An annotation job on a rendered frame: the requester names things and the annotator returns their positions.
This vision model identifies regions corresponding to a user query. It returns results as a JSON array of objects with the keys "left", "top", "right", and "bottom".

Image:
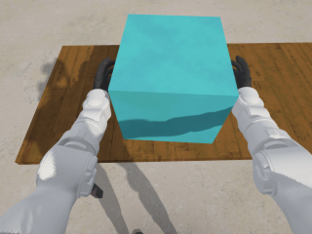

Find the carton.
[{"left": 107, "top": 14, "right": 239, "bottom": 144}]

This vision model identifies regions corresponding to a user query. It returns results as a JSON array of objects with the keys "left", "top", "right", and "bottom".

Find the table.
[{"left": 15, "top": 42, "right": 312, "bottom": 199}]

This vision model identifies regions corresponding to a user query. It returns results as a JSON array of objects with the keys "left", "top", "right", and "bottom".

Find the robot left forearm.
[{"left": 36, "top": 89, "right": 111, "bottom": 187}]

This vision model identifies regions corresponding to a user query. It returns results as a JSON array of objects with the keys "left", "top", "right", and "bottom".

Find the right robot hand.
[{"left": 230, "top": 56, "right": 252, "bottom": 90}]

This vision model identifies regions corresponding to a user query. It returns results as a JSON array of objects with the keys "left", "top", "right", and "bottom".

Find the robot right upper arm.
[{"left": 253, "top": 146, "right": 312, "bottom": 234}]

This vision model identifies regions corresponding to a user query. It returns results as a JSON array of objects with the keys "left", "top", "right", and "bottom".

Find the robot left upper arm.
[{"left": 0, "top": 145, "right": 98, "bottom": 234}]

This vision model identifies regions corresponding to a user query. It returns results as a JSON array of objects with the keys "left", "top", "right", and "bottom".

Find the left robot hand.
[{"left": 93, "top": 57, "right": 116, "bottom": 93}]

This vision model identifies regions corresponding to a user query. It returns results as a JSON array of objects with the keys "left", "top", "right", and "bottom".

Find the robot right forearm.
[{"left": 231, "top": 87, "right": 312, "bottom": 157}]

